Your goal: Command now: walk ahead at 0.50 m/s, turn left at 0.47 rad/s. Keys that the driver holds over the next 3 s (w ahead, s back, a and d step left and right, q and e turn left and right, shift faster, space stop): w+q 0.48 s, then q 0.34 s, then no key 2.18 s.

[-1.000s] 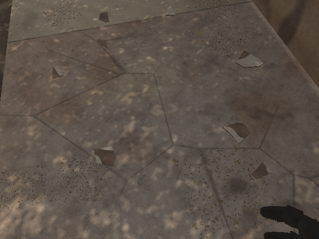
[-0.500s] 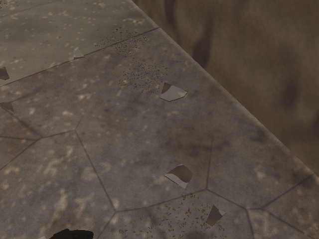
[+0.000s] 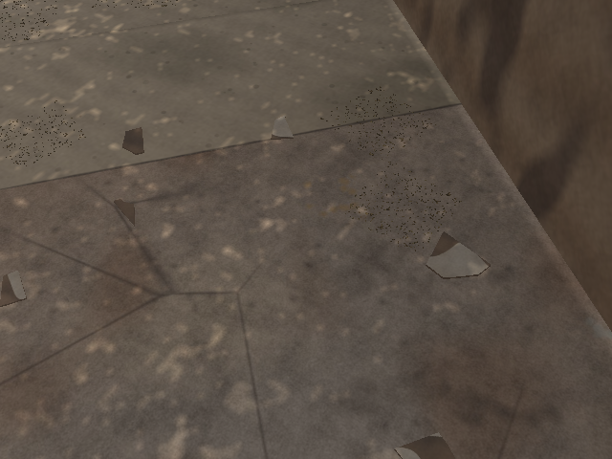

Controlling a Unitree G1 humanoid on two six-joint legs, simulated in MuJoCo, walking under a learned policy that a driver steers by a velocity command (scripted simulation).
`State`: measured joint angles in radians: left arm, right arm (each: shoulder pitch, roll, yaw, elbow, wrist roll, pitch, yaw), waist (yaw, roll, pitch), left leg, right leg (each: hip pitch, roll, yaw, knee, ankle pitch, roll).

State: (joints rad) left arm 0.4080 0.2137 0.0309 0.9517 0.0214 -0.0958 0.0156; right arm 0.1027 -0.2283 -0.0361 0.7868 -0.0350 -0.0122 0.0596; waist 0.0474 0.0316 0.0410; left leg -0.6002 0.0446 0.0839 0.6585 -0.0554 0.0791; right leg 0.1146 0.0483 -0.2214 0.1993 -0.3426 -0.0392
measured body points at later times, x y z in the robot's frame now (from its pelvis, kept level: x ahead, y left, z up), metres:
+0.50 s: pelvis +0.27 +0.03 +0.01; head +0.30 +0.05 +0.46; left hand +0.41 +0.31 -0.09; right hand +0.33 -0.25 -0.11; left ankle +0.16 +0.07 -0.73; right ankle +0.47 -0.08 -0.69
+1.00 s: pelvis +0.40 +0.04 +0.00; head +0.43 +0.06 +0.45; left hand +0.32 +0.32 -0.12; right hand +0.68 -0.08 -0.10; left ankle +0.37 +0.16 -0.71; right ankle +0.50 -0.03 -0.73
